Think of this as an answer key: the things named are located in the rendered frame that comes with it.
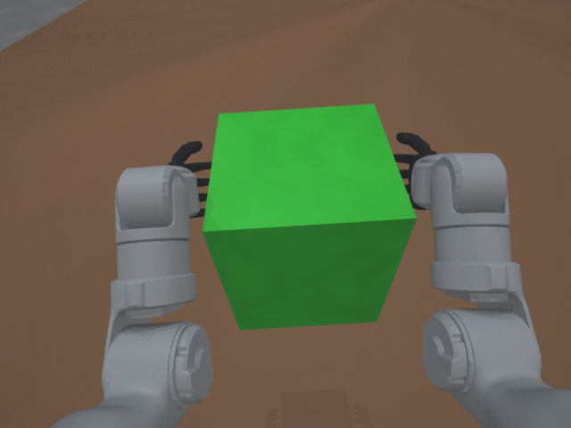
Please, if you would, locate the left robot upper arm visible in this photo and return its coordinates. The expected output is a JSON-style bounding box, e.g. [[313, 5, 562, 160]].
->
[[50, 321, 213, 428]]

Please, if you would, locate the carton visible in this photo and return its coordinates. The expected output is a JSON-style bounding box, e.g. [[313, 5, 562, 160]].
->
[[203, 104, 417, 330]]

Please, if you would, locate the robot right hand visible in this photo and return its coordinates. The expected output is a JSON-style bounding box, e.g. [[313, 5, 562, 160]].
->
[[393, 133, 436, 210]]

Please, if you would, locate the robot left forearm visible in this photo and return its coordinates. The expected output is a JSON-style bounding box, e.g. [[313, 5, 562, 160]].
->
[[102, 165, 200, 394]]

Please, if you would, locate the robot left hand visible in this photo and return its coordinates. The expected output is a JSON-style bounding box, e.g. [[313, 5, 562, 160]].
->
[[168, 141, 212, 218]]

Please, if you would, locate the right robot upper arm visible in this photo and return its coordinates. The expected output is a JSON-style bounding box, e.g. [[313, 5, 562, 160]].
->
[[422, 309, 571, 428]]

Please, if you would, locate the robot right forearm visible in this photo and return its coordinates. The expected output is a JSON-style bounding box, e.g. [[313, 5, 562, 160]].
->
[[410, 153, 542, 371]]

